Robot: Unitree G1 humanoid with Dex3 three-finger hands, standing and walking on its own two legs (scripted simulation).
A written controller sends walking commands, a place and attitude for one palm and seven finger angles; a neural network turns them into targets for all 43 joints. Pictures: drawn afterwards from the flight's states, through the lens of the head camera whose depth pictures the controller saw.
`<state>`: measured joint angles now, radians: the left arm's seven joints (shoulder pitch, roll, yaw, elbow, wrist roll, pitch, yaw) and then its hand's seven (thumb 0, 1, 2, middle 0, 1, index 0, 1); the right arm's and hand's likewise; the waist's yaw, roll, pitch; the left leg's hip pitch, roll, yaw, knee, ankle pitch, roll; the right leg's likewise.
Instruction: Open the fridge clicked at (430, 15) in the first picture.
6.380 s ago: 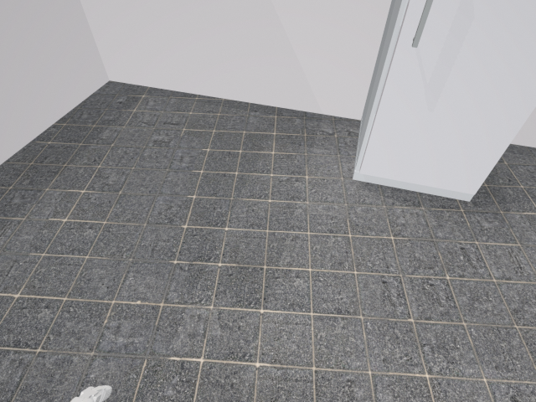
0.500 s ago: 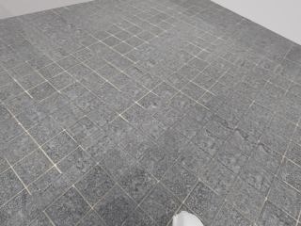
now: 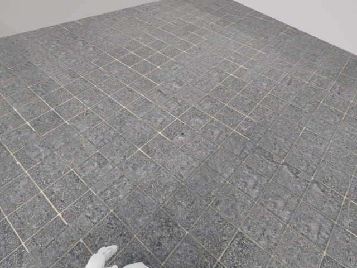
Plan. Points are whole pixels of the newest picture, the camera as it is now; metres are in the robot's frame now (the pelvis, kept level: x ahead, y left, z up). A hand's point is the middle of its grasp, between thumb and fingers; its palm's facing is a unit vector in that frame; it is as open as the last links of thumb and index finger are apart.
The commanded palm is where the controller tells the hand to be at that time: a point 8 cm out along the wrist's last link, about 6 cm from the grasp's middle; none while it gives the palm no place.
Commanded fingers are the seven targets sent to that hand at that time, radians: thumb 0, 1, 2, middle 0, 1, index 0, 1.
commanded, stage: turn to face it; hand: left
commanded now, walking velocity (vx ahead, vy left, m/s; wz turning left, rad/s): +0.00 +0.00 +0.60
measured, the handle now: out of the picture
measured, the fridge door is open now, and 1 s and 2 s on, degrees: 0 0 0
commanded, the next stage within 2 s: none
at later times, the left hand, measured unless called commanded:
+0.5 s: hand out of the picture +0.03 +0.25 -0.15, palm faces +0.30 -0.92 -0.27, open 7.4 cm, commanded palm none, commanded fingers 0.00 0.90 0.90 -0.20 -0.30 -0.20 -0.30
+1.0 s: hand out of the picture -0.09 +0.12 -0.14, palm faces +0.59 -0.76 -0.28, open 7.4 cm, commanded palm none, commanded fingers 0.00 0.90 0.90 -0.20 -0.30 -0.20 -0.30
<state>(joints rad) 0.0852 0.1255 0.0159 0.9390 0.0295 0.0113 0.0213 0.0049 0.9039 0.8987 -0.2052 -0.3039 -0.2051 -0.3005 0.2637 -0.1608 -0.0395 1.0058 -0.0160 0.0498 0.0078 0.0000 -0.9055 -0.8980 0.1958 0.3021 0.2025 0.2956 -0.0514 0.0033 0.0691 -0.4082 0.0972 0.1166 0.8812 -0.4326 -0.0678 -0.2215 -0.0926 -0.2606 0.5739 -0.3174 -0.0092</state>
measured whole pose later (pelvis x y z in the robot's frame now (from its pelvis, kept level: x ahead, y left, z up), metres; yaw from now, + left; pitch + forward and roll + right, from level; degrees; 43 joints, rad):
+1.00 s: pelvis -0.02 -0.07 +0.01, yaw +37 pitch +0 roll +2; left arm 0.25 0.17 0.02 0.90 0.03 0.01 0.02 0.01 0.90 0.90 -0.20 -0.30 -0.20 -0.30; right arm 0.22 -0.28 -0.09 0.96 -0.03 0.10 0.03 0.00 -0.91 -0.90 0.19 0.30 0.20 0.30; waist -0.01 0.04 0.07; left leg -0.47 0.05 0.00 1.06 -0.38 -0.10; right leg -0.19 -0.12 -0.23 0.49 -0.29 -0.02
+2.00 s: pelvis -0.01 -0.07 +0.01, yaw +74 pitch -1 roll +3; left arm 0.23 0.17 0.02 0.89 0.02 0.01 0.02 0.01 0.90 0.90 -0.20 -0.30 -0.20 -0.30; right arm 0.22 -0.29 -0.09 0.97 -0.03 0.10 0.03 0.00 -0.91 -0.90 0.19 0.30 0.20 0.30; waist -0.02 0.04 0.08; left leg -0.48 0.05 -0.01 1.10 -0.37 -0.10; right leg -0.17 -0.12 -0.24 0.49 -0.30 -0.03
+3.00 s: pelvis +0.01 -0.07 +0.01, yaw +111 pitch -2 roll +2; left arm 0.24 0.18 0.02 0.89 0.03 0.02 0.02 0.01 0.90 0.90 -0.20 -0.30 -0.20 -0.30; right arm 0.22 -0.28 -0.09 0.97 -0.03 0.10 0.03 0.00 -0.91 -0.90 0.19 0.30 0.20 0.30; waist -0.02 0.03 0.08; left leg -0.46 0.05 0.00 1.05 -0.39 -0.09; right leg -0.18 -0.13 -0.23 0.51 -0.29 -0.01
